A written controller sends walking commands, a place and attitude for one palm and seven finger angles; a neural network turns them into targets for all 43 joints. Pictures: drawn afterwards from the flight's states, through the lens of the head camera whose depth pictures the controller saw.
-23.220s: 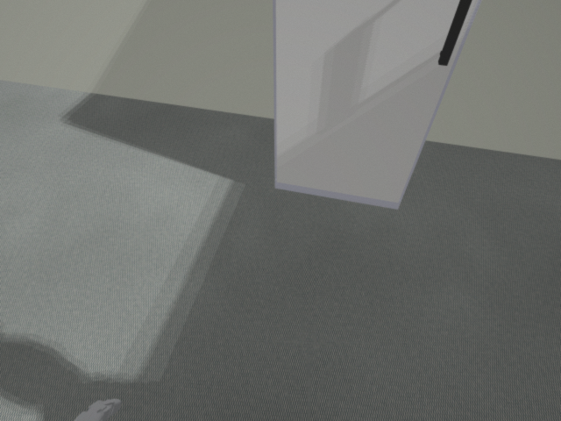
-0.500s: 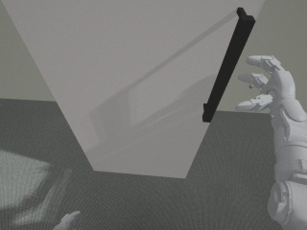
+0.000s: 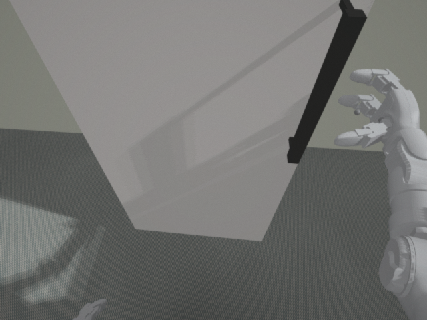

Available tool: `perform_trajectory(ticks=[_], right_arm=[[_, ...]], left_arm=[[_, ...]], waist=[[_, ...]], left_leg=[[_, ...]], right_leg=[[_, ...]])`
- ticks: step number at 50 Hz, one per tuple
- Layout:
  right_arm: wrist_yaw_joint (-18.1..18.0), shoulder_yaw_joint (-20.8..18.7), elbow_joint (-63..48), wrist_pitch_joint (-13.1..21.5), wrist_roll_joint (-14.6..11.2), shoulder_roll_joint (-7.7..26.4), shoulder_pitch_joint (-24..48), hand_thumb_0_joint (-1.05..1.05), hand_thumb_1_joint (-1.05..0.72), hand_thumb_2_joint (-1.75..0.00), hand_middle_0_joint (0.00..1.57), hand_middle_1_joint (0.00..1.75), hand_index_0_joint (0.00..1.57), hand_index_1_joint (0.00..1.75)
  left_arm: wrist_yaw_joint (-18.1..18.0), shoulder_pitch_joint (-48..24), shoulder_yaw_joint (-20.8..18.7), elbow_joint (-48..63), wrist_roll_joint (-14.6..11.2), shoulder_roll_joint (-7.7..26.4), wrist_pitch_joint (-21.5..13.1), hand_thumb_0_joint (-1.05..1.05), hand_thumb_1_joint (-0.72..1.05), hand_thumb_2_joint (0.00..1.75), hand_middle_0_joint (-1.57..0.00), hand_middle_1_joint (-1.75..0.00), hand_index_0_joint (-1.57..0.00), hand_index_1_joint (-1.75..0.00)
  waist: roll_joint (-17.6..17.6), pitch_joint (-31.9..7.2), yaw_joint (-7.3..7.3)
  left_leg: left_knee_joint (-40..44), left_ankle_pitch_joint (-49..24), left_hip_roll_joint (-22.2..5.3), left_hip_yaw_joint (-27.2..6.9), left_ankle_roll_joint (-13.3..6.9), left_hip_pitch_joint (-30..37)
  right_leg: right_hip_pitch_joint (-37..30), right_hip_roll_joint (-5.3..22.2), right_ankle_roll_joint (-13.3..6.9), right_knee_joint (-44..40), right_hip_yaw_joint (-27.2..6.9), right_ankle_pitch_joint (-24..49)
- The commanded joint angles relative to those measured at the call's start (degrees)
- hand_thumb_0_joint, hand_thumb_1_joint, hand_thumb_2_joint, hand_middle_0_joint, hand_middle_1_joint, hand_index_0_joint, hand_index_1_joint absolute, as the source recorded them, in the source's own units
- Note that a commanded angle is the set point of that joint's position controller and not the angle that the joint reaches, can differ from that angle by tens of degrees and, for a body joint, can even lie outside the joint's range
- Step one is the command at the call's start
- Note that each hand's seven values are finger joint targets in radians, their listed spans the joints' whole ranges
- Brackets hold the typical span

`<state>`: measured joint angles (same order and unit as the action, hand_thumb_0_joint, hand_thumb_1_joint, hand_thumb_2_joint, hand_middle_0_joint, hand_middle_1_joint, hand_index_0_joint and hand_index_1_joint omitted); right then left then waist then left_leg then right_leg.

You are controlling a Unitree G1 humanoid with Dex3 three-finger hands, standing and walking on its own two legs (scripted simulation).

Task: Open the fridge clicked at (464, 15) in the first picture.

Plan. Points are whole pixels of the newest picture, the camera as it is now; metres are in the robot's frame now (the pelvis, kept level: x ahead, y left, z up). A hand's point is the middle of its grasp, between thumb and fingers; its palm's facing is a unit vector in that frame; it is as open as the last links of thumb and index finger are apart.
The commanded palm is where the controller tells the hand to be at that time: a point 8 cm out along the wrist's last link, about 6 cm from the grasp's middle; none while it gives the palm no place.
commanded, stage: feel for the door with the fingertips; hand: right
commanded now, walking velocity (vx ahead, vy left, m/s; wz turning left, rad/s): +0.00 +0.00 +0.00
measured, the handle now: (313, 97) +0.50 -0.12 +0.16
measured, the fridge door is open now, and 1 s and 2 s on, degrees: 2 2 2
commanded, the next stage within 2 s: slide the fingers in behind the handle in 0.70 s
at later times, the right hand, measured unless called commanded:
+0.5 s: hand (337, 112) +0.45 -0.15 +0.17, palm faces -0.05 +1.00 -0.01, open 13.9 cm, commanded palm +0.43 -0.21 +0.17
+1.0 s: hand (340, 109) +0.46 -0.16 +0.17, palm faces -0.04 +1.00 -0.04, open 13.8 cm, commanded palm +0.43 -0.21 +0.17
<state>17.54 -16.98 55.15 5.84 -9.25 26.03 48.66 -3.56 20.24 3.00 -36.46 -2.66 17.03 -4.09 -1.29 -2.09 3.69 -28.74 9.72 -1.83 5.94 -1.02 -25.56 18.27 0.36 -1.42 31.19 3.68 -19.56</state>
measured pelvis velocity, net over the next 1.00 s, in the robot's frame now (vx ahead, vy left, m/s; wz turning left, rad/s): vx -0.01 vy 0.01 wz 0.00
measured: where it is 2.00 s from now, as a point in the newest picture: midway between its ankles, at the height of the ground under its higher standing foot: outside the picture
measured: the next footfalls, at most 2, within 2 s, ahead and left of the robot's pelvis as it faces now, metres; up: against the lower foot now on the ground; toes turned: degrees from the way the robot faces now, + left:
none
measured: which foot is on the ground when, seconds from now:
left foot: down 0.00-1.00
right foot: down 0.00-1.00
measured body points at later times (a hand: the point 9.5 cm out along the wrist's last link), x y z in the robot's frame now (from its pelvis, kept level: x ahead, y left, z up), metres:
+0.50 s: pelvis +0.00 +0.00 +0.00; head +0.03 +0.01 +0.45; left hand +0.10 +0.26 -0.11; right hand +0.45 -0.21 +0.17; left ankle +0.05 +0.11 -0.73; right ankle -0.04 -0.10 -0.73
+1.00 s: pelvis -0.01 +0.01 +0.00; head +0.03 +0.02 +0.45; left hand +0.05 +0.27 -0.12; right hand +0.45 -0.21 +0.18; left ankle +0.05 +0.11 -0.73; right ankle -0.04 -0.10 -0.73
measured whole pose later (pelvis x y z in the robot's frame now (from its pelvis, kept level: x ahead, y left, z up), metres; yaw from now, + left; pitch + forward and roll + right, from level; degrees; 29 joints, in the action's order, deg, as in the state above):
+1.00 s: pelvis -0.01 +0.01 +0.00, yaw +0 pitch +6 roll +0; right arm 14.1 -15.1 57.3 8.6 -8.8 23.3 50.6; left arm -3.1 21.2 2.5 -38.6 -2.4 16.7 -5.1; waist -1.5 -1.9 3.9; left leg -28.6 9.1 -1.6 6.0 -1.5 -25.9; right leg 18.6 0.5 -1.0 31.0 3.5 -18.8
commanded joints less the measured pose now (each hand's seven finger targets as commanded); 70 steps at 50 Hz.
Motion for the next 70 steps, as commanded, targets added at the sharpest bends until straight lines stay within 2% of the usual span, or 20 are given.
perform_trajectory(ticks=[1, 5, 9, 12, 16, 19, 22, 25, 26, 28, 34, 36, 40, 41, 44, 47, 54, 56, 59, 70], right_arm=[[0.4, -6.3, -11.8, 4.5, -1.6, 17.5, 26.3, 0.0, 0.5, -0.3, 0.3, 1.2, 0.3, 1.2], [0.9, -3.0, -17.7, 4.7, -1.6, 13.5, 24.8, 0.0, 0.5, -0.3, 0.3, 1.2, 0.3, 1.2], [0.3, -0.4, -19.1, 2.8, -3.0, 8.5, 22.6, 0.0, 0.5, -0.3, 0.3, 1.2, 0.3, 1.2], [-1.5, -2.0, -17.1, 0.9, -2.5, 9.9, 23.7, 0.0, 0.5, -0.3, 0.3, 1.2, 0.3, 1.2], [-3.7, -0.9, -22.9, 2.3, -1.0, 9.2, 26.0, 0.0, 0.5, -0.3, 0.3, 1.2, 0.3, 1.2], [-4.1, 1.2, -21.1, 2.4, -1.6, 5.6, 23.9, 0.0, 0.5, -0.3, 0.3, 1.2, 0.3, 1.2], [-5.0, -1.6, -19.4, 1.8, -1.0, 8.6, 24.8, 0.0, 0.5, -0.3, 0.3, 1.2, 0.3, 1.2], [-5.8, -2.9, -16.2, 1.8, -0.1, 10.6, 25.4, 0.0, 0.5, -0.3, 0.3, 1.2, 0.3, 1.2], [-5.7, -2.7, -16.3, 2.2, 0.2, 11.0, 26.8, 0.0, 0.5, -0.3, 0.3, 1.2, 0.3, 1.2], [-5.1, -0.9, -16.5, 3.1, 0.3, 9.3, 29.0, 0.0, 0.5, -0.3, 0.3, 1.2, 0.3, 1.2], [-3.4, 0.1, -13.4, 4.5, -0.9, 8.2, 30.4, 0.0, 0.5, -0.3, 0.3, 1.2, 0.3, 1.2], [-3.4, -1.2, -12.3, 4.9, -0.8, 10.3, 32.8, 0.0, 0.5, -0.3, 0.3, 1.2, 0.3, 1.2], [-3.3, 0.2, -12.8, 6.0, -0.7, 8.9, 35.0, 0.0, 0.5, -0.3, 0.3, 1.2, 0.3, 1.2], [-3.5, -1.3, -11.0, 6.1, -0.6, 10.5, 34.7, 0.0, 0.5, -0.3, 0.3, 1.2, 0.3, 1.2], [-3.3, -0.9, -9.8, 6.8, -0.7, 9.9, 33.3, 0.0, 0.5, -0.3, 0.3, 1.2, 0.3, 1.2], [-2.9, 0.8, -12.3, 7.3, -0.6, 8.1, 33.5, 0.0, 0.5, -0.3, 0.3, 1.2, 0.3, 1.2], [-4.1, -0.5, -12.2, 5.9, -0.9, 7.8, 27.5, 0.0, 0.5, -0.3, 0.3, 1.2, 0.3, 1.2], [-4.9, -1.9, -13.5, 5.5, -0.6, 9.2, 27.3, 0.0, 0.5, -0.3, 0.3, 1.2, 0.3, 1.2], [-5.8, -0.5, -16.4, 5.5, -0.1, 7.4, 25.5, 0.0, 0.5, -0.3, 0.3, 1.2, 0.3, 1.2], [-7.5, 2.2, -18.7, 3.7, -0.1, 3.3, 27.6, 0.0, 0.5, -0.3, 0.3, 1.2, 0.3, 1.2]], left_arm=[[-0.3, 2.3, -3.4, 5.6, 0.1, 8.7, -2.1, 0.0, 0.9, 0.9, -0.2, -0.3, -0.2, -0.3], [0.1, 1.4, -3.6, 6.6, 0.0, 7.9, -2.1, 0.0, 0.9, 0.9, -0.2, -0.3, -0.2, -0.3], [0.3, 1.2, -3.9, 6.5, -0.1, 7.9, -2.1, 0.0, 0.9, 0.9, -0.2, -0.3, -0.2, -0.3], [0.2, 0.9, -3.6, 5.8, -0.1, 7.9, -2.1, 0.0, 0.9, 0.9, -0.2, -0.3, -0.2, -0.3], [0.4, 0.0, -3.5, 6.5, 0.2, 7.0, -2.2, 0.0, 0.9, 0.9, -0.2, -0.3, -0.2, -0.3], [0.4, -0.2, -3.6, 6.2, 0.1, 6.9, -2.2, 0.0, 0.9, 0.9, -0.2, -0.3, -0.2, -0.3], [0.2, -0.9, -3.3, 5.9, 0.2, 6.9, -2.1, 0.0, 0.9, 0.9, -0.2, -0.3, -0.2, -0.3], [0.0, -0.9, -3.0, 5.7, 0.2, 6.9, -1.7, 0.0, 0.9, 0.9, -0.2, -0.3, -0.2, -0.3], [-0.1, -1.0, -2.8, 5.8, 0.2, 6.9, -1.6, 0.0, 0.9, 0.9, -0.2, -0.3, -0.2, -0.3], [-0.1, -1.0, -2.8, 6.0, 0.2, 6.7, -1.9, 0.0, 0.9, 0.9, -0.2, -0.3, -0.2, -0.3], [-0.3, 0.1, -3.1, 5.3, 0.1, 7.0, -2.3, 0.0, 0.9, 0.9, -0.2, -0.3, -0.2, -0.3], [-0.4, 0.7, -3.0, 4.6, 0.1, 7.3, -2.4, 0.0, 0.9, 0.9, -0.2, -0.3, -0.2, -0.3], [-0.1, 1.2, -3.2, 4.3, 0.2, 7.2, -2.9, 0.0, 0.9, 0.9, -0.2, -0.3, -0.2, -0.3], [-0.2, 1.8, -3.2, 3.8, 0.3, 7.4, -2.9, 0.0, 0.9, 0.9, -0.2, -0.3, -0.2, -0.3], [0.0, 2.2, -3.4, 3.7, 0.4, 7.7, -3.1, 0.0, 0.9, 0.9, -0.2, -0.3, -0.2, -0.3], [0.2, 1.9, -3.4, 4.0, 0.2, 7.4, -3.4, 0.0, 0.9, 0.9, -0.2, -0.3, -0.2, -0.3], [0.5, 1.5, -3.6, 4.5, 0.3, 7.7, -3.4, 0.0, 0.9, 0.9, -0.2, -0.3, -0.2, -0.3], [0.6, 1.0, -3.4, 4.7, 0.3, 7.5, -3.3, 0.0, 0.9, 0.9, -0.2, -0.3, -0.2, -0.3], [0.7, 0.5, -3.7, 5.4, 0.4, 7.1, -3.2, 0.0, 0.9, 0.9, -0.2, -0.3, -0.2, -0.3], [0.3, -1.7, -3.2, 5.5, 0.1, 6.0, -2.8, 0.0, 0.9, 0.9, -0.2, -0.3, -0.2, -0.3]], waist=[[1.6, -21.4, -0.24], [-4.3, -23.1, -0.73], [-0.3, -21.2, -0.03], [0.8, -17.6, 0.25], [-2.5, -21.8, -0.36], [1.8, -20.5, -0.1], [-0.1, -19.2, -0.73], [2.5, -17.5, -0.49], [1.3, -17.8, -0.43], [-0.6, -19.3, 0.03], [0.9, -20.1, 0.95], [1.4, -19.5, 1.43], [-1.5, -21.2, 1.71], [0.2, -20.8, 1.6], [1.2, -20.4, 1.29], [-2.3, -21.4, 1.22], [1.5, -19.4, -0.38], [0.8, -19.5, -0.74], [0.8, -20.0, -1.12], [0.3, -18.9, -0.33]], left_leg=[[-0.7, -15.5, 1.1, -4.8, -0.9, 19.7], [-0.9, -17.7, 1.1, -4.6, -1.4, 19.4], [-0.1, -17.4, 1.5, -3.7, -1.2, 17.9], [0.8, -13.2, 1.3, -4.0, -0.9, 16.9], [0.3, -15.4, 1.2, -4.4, -1.2, 19.1], [0.5, -16.2, 1.3, -3.9, -1.1, 19.2], [0.7, -15.1, 1.1, -4.5, -1.0, 19.0], [1.1, -13.4, 0.8, -4.8, -0.7, 19.5], [1.0, -13.6, 0.7, -5.0, -0.8, 19.7], [0.7, -14.5, 0.7, -5.1, -1.0, 19.6], [0.5, -15.3, 0.9, -4.9, -0.9, 19.0], [0.7, -14.3, 0.9, -5.1, -0.7, 18.6], [0.4, -14.2, 0.9, -5.1, -0.8, 17.9], [0.4, -13.7, 1.0, -5.0, -0.7, 17.8], [0.5, -12.2, 0.9, -4.9, -0.8, 18.2], [0.4, -11.9, 1.1, -4.8, -1.0, 17.1], [0.7, -10.6, 1.2, -4.2, -1.1, 18.0], [0.8, -10.8, 1.1, -4.8, -1.0, 18.7], [0.6, -12.4, 1.1, -4.6, -1.1, 19.4], [1.7, -12.8, 1.0, -4.9, -0.9, 19.2]], right_leg=[[2.0, 0.1, -0.2, -4.4, -3.9, 17.1], [-0.9, 0.1, 0.3, -4.3, -3.7, 21.4], [-2.3, 0.7, 0.2, -4.5, -3.8, 22.3], [0.8, 0.2, -0.1, -5.3, -3.7, 15.6], [-1.5, 0.0, 0.1, -5.1, -3.6, 18.6], [-1.8, 0.4, 0.1, -5.3, -3.7, 19.5], [-0.7, 0.0, 0.0, -5.7, -3.4, 17.2], [1.6, 0.0, -0.4, -6.1, -3.3, 14.7], [1.5, -0.1, -0.3, -6.2, -3.3, 14.5], [0.4, -0.2, -0.2, -5.8, -3.2, 15.4], [-0.1, -0.1, -0.3, -5.2, -3.3, 16.0], [1.1, -0.3, -0.4, -5.2, -3.4, 14.5], [0.2, -0.5, -0.2, -4.8, -3.6, 15.1], [0.8, -0.3, -0.3, -4.8, -3.8, 14.6], [1.7, -0.3, -0.3, -5.1, -4.0, 13.4], [0.3, -0.4, -0.1, -5.2, -3.9, 13.6], [1.3, 0.1, 0.0, -6.2, -4.0, 13.3], [2.0, -0.1, -0.1, -6.3, -3.6, 12.7], [0.8, 0.2, -0.1, -6.3, -3.4, 15.0], [-1.0, -0.1, -0.1, -6.8, -3.2, 14.3]])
